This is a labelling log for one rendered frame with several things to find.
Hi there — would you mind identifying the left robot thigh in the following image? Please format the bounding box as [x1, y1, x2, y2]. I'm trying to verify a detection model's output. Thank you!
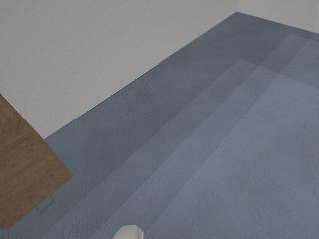
[112, 225, 144, 239]

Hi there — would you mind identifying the cabinet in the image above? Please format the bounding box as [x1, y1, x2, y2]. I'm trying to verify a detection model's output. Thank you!
[0, 94, 73, 230]

